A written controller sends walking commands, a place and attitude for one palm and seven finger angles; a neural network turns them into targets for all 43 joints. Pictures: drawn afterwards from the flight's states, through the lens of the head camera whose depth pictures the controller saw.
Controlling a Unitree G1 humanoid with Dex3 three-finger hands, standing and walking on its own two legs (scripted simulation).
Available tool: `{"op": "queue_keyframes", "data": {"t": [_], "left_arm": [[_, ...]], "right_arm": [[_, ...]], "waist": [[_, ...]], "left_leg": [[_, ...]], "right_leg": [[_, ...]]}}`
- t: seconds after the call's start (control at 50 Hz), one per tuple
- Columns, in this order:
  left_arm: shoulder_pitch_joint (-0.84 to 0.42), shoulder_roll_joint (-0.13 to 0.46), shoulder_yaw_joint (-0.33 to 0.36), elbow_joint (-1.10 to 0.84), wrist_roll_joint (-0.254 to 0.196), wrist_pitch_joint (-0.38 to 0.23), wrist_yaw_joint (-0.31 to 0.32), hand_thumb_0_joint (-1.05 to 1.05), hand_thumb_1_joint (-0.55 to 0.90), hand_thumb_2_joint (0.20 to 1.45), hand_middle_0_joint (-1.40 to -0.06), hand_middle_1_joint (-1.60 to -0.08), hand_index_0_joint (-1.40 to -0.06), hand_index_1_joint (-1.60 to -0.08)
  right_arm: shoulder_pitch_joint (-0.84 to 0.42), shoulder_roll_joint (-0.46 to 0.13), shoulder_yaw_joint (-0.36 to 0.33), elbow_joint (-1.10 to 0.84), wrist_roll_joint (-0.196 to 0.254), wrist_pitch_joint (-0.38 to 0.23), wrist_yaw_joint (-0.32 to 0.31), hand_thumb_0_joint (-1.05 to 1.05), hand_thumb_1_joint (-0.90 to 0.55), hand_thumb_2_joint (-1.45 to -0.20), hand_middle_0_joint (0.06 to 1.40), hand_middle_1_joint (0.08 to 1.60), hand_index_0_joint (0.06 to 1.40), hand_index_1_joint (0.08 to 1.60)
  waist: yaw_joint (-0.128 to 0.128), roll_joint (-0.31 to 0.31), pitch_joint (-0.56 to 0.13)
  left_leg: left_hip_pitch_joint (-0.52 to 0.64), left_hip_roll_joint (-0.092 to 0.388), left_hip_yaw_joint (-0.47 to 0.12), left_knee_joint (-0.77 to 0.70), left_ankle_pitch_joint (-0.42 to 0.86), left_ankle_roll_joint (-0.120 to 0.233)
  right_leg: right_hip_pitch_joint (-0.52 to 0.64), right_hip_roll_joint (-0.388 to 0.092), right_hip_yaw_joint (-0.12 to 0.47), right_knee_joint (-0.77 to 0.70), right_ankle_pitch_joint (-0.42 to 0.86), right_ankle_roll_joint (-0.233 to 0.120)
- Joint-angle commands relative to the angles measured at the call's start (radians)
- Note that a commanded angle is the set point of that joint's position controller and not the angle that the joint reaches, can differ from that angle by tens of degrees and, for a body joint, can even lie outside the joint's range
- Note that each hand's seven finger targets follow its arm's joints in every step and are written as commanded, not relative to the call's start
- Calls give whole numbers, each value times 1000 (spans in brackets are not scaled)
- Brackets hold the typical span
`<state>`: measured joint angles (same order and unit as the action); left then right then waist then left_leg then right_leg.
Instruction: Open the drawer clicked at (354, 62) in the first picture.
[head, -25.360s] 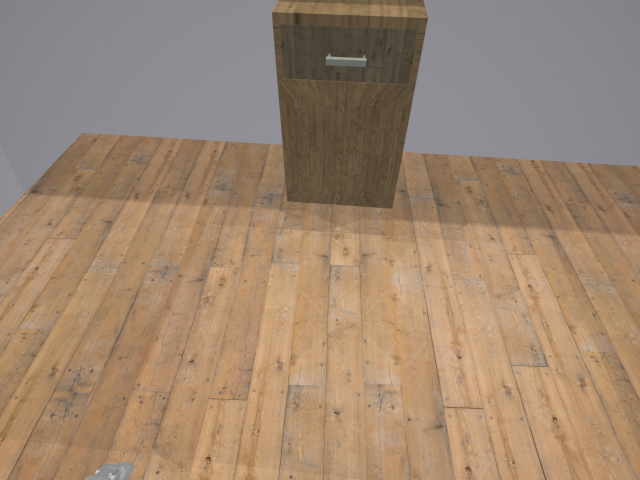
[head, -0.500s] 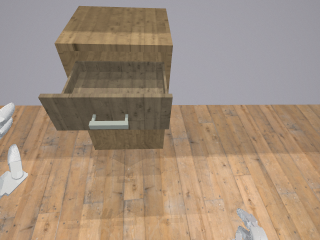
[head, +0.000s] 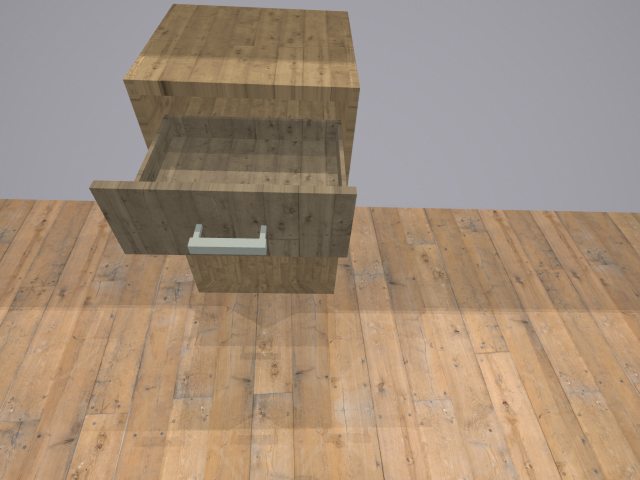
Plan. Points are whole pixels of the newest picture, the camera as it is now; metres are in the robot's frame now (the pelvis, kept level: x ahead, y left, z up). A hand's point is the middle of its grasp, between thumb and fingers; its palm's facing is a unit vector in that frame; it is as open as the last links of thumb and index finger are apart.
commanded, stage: let the arm hang, fingers relaxed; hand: left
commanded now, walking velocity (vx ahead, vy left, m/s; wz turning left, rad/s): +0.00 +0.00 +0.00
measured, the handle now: (229, 238) +0.52 +0.18 -0.07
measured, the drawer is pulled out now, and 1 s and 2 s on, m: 0.30 0.30 0.30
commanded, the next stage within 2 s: look to check the result in 0.82 s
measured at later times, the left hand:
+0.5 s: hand out of the picture -0.02 +0.17 -0.16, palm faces +0.00 -0.98 -0.20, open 7.4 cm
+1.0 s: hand out of the picture +0.00 +0.16 -0.17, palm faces +0.00 -0.98 -0.18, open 7.4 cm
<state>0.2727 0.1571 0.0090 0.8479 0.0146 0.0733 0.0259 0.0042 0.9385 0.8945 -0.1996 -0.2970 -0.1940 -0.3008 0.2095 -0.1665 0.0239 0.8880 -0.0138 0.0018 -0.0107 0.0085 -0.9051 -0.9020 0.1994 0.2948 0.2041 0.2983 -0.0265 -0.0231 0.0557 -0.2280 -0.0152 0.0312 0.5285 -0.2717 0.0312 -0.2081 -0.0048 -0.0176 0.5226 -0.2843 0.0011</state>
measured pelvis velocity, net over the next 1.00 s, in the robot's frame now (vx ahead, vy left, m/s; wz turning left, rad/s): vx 0.01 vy -0.01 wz -0.01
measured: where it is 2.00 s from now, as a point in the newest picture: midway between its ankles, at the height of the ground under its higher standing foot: outside the picture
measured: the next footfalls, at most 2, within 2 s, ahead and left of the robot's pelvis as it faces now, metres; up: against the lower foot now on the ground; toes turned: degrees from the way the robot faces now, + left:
none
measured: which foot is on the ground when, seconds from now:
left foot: down 0.00-1.00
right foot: down 0.00-1.00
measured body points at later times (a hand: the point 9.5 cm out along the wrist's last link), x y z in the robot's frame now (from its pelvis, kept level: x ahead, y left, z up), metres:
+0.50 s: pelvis +0.00 +0.00 +0.01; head +0.02 -0.01 +0.46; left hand -0.02 +0.22 -0.15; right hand -0.04 -0.20 -0.16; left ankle +0.01 +0.10 -0.74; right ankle +0.00 -0.12 -0.73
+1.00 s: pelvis +0.01 -0.01 +0.01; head +0.03 -0.01 +0.46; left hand +0.00 +0.21 -0.15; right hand -0.02 -0.22 -0.16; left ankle +0.01 +0.10 -0.73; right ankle +0.00 -0.12 -0.73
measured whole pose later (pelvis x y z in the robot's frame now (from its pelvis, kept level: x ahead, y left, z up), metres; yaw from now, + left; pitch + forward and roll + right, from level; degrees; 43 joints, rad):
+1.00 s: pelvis +0.01 -0.01 +0.01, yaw -1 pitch -2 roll +0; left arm 0.27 0.13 0.00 1.14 0.01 0.00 0.04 0.00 0.91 0.90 -0.20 -0.30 -0.20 -0.30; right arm 0.30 -0.13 0.00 1.13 -0.01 0.00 -0.04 0.00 -0.91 -0.90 0.20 0.29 0.20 0.30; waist -0.02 0.01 0.09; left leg -0.15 -0.01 0.04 0.39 -0.21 0.02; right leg -0.14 0.00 -0.01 0.40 -0.23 -0.01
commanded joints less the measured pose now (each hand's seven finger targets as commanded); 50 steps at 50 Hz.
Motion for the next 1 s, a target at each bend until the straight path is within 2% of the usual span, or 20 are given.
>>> {"op": "queue_keyframes", "data": {"t": [0.0, 0.06, 0.12, 0.14, 0.18, 0.2, 0.32, 0.36, 0.46, 0.62, 0.66, 0.72, 0.9, 0.92, 0.98], "left_arm": [[51, 147, 31, 58, 5, -71, 2, 0, 900, 900, -200, -300, -200, -300], [57, 141, 17, 136, 2, -75, 1, 0, 900, 900, -200, -300, -200, -300], [75, 133, 5, 196, -2, -81, 4, 0, 900, 900, -200, -300, -200, -300], [76, 128, -1, 214, -3, -80, 5, 0, 900, 900, -200, -300, -200, -300], [84, 124, -7, 241, -4, -79, 8, 0, 900, 900, -200, -300, -200, -300], [92, 120, -9, 255, -6, -78, 9, 0, 900, 900, -200, -300, -200, -300], [113, 109, -11, 294, -8, -77, 17, 0, 900, 900, -200, -300, -200, -300], [109, 102, -11, 298, -7, -75, 18, 0, 900, 900, -200, -300, -200, -300], [100, 90, -7, 292, -5, -77, 21, 0, 900, 900, -200, -300, -200, -300], [88, 79, 3, 279, -4, -84, 23, 0, 900, 900, -200, -300, -200, -300], [78, 78, 4, 275, -4, -84, 22, 0, 900, 900, -200, -300, -200, -300], [81, 74, 5, 272, -4, -87, 22, 0, 900, 900, -200, -300, -200, -300], [73, 78, 6, 279, -4, -87, 20, 0, 900, 900, -200, -300, -200, -300], [78, 77, 5, 280, -4, -89, 21, 0, 900, 900, -200, -300, -200, -300], [76, 76, 5, 285, -5, -86, 20, 0, 900, 900, -200, -300, -200, -300]], "right_arm": [[58, -108, -30, 30, -2, -3, -12, 0, -900, -900, 200, 300, 200, 300], [100, -99, -34, 78, 3, 0, -15, 0, -900, -900, 200, 300, 200, 300], [132, -87, -30, 125, 9, 0, -17, 0, -900, -900, 200, 300, 200, 300], [141, -86, -28, 140, 8, 0, -18, 0, -900, -900, 200, 300, 200, 300], [164, -80, -25, 168, 9, 0, -20, 0, -900, -900, 200, 300, 200, 300], [169, -81, -24, 179, 9, 1, -21, 0, -900, -900, 200, 300, 200, 300], [199, -65, -22, 219, 10, 2, -24, 0, -900, -900, 200, 300, 200, 300], [206, -59, -22, 229, 8, 2, -24, 0, -900, -900, 200, 300, 200, 300], [212, -37, -26, 238, 6, 3, -22, 0, -900, -900, 200, 300, 200, 300], [205, -11, -31, 234, 6, -1, -24, 0, -900, -900, 200, 300, 200, 300], [209, -11, -32, 234, 3, -2, -25, 0, -900, -900, 200, 300, 200, 300], [206, -12, -32, 231, 5, -3, -26, 0, -900, -900, 200, 300, 200, 300], [194, -25, -31, 233, 4, -1, -26, 0, -900, -900, 200, 300, 200, 300], [190, -25, -32, 231, 6, -1, -26, 0, -900, -900, 200, 300, 200, 300], [187, -30, -31, 233, 5, -1, -27, 0, -900, -900, 200, 300, 200, 300]], "waist": [[28, 166, -40], [20, 98, -45], [19, 42, -19], [15, 53, -6], [13, 34, 3], [15, 45, 6], [19, 13, 33], [16, 29, 49], [17, 12, 76], [20, 35, 58], [15, 44, 54], [17, 20, 42], [13, 31, 40], [14, 14, 34], [12, 44, 39]], "left_leg": [[29, 95, -103, -190, 51, 10], [52, 102, -107, -200, 30, 12], [77, 104, -95, -193, 93, 13], [79, 105, -94, -193, 111, 13], [78, 106, -95, -196, 121, 12], [79, 107, -95, -201, 113, 12], [73, 112, -102, -219, 101, 15], [59, 112, -104, -228, 80, 14], [36, 107, -99, -230, 60, 12], [51, 103, -83, -211, 124, 10], [51, 105, -83, -210, 132, 9], [71, 107, -81, -206, 158, 11], [78, 106, -75, -208, 147, 6], [90, 108, -77, -207, 157, 7], [85, 107, -77, -212, 149, 5]], "right_leg": [[48, -67, 96, -165, 108, -31], [46, -72, 83, -185, 103, -32], [26, -83, 78, -201, 137, -36], [20, -87, 79, -200, 145, -36], [25, -88, 80, -202, 147, -37], [22, -88, 78, -201, 135, -37], [12, -80, 72, -200, 99, -39], [9, -81, 73, -198, 83, -38], [-1, -79, 74, -200, 65, -39], [9, -80, 76, -195, 132, -40], [16, -81, 80, -194, 142, -40], [17, -81, 76, -193, 171, -40], [26, -87, 84, -210, 156, -40], [21, -83, 83, -209, 164, -40], [26, -85, 85, -211, 154, -40]]}}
